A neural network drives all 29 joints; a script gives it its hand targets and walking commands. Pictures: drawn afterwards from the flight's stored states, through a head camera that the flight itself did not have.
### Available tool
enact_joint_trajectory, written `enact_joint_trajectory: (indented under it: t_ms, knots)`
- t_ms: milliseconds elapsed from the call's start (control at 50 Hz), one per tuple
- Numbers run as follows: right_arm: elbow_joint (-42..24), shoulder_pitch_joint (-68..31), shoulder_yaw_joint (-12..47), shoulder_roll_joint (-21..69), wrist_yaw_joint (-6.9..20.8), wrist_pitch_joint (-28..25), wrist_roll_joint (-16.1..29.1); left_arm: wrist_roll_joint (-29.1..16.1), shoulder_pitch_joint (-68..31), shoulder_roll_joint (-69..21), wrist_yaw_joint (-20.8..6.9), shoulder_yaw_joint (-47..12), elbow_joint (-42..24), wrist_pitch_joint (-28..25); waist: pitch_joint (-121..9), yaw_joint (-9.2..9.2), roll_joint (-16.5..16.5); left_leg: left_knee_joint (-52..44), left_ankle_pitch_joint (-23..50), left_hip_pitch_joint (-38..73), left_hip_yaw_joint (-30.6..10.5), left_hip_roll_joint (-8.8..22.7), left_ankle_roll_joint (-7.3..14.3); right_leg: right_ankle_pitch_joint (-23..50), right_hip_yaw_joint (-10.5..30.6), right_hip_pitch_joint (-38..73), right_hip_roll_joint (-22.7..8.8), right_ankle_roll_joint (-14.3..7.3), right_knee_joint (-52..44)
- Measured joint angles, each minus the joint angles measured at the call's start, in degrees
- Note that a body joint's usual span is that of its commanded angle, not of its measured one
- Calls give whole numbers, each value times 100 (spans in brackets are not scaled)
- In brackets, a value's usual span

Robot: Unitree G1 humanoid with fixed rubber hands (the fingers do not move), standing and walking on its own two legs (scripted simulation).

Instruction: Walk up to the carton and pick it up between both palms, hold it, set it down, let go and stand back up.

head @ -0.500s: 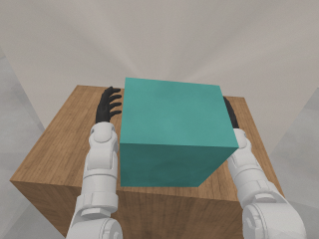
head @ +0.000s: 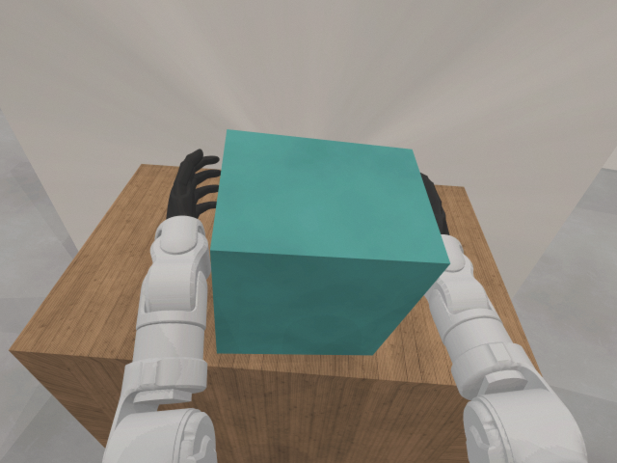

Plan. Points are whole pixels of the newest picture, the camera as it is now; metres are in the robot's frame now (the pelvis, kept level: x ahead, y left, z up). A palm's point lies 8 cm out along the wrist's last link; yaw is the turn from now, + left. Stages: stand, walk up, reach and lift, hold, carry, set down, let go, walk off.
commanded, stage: reach and lift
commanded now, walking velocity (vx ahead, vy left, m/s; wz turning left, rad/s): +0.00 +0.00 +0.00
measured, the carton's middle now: (309, 256) +0.36 +0.01 +0.12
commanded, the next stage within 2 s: hold in 1.62 s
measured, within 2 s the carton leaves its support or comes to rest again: neither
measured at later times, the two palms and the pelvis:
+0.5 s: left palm (178, 179) +0.38 +0.17 +0.22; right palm (441, 208) +0.37 -0.15 +0.20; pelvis +0.00 +0.03 +0.00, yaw -1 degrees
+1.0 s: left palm (188, 158) +0.39 +0.15 +0.25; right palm (459, 192) +0.37 -0.16 +0.22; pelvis +0.00 +0.03 +0.00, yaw -3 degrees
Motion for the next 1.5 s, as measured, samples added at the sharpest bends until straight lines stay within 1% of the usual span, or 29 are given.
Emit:
enact_joint_trajectory:
  t_ms: [100,220,300,380,420,460,560,680,800,920,1000,1060,1160,1300,1420,1500]
  knots:
    - [-204,-11,68,-25,-43,433,93,68,-104,18,-71,43,-55,370,26,-69,5,45,-70,150,52,-33,51,-54,52,131,-32,49,45]
    - [-384,-44,123,-41,-59,710,247,92,-146,75,-63,-30,-333,770,39,-200,58,208,-190,215,91,-62,93,-87,94,245,-54,107,72]
    - [-531,-94,150,-105,-80,988,355,108,-282,118,-51,-85,-354,1031,24,-210,83,303,-260,232,150,-72,134,-102,156,262,-60,142,110]
    - [-669,-170,84,-109,-95,1276,397,87,-403,135,-57,-45,-329,1193,-6,-248,42,345,-283,237,172,-89,163,-100,180,274,-75,166,119]
    - [-754,-201,81,-116,-104,1359,476,41,-413,167,-31,-75,-430,1282,-54,-272,28,382,-298,207,183,-91,165,-101,193,249,-76,172,135]
    - [-815,-269,62,-130,-123,1486,517,30,-486,189,-28,-65,-430,1359,-33,-288,15,412,-317,242,191,-90,173,-94,203,299,-73,180,125]
    - [-723,-505,-121,-81,-107,1787,510,49,-759,264,-83,23,-227,1574,-81,-327,-56,387,-290,240,232,-117,197,-66,245,274,-97,192,119]
    - [-545,-777,-239,-107,-82,2026,547,101,-953,287,-101,112,-13,1683,-83,-356,-29,389,-281,240,282,-126,217,-1,296,286,-99,206,52]
    - [-512,-891,-214,-161,-100,2129,634,46,-1021,333,-52,75,5,1770,-119,-398,38,442,-295,174,293,-119,217,7,311,229,-91,210,71]
    - [-559,-961,-170,-242,-174,2327,681,4,-1188,345,-58,121,237,1780,-180,-386,120,416,-280,166,313,-106,224,39,330,217,-75,210,31]
    - [-412,-1114,-218,-243,-181,2394,671,9,-1322,347,-75,248,411,1783,-220,-374,156,361,-247,154,337,-112,225,46,355,168,-80,202,39]
    - [-456,-1160,-190,-272,-220,2440,728,-45,-1355,385,-75,231,420,1773,-299,-370,198,357,-229,75,324,-110,217,57,344,94,-79,197,35]
    - [-264,-1377,-194,-312,-244,2570,753,-45,-1531,417,-95,351,666,1801,-328,-332,239,320,-213,61,316,-102,208,50,337,61,-71,181,42]
    - [-374,-1420,-14,-346,-386,2673,915,-212,-1510,541,-114,307,592,1854,-453,-335,288,341,-241,7,258,-69,171,0,280,26,-43,163,66]
    - [-350,-1559,18,-376,-475,2921,1014,-260,-1623,617,-153,341,705,2007,-508,-352,318,372,-277,-8,207,-57,168,-40,230,39,-32,156,79]
    - [-584,-1529,155,-432,-584,3037,1183,-371,-1529,707,-165,198,471,2102,-596,-372,349,382,-288,-50,196,-48,154,-43,219,16,-23,157,59]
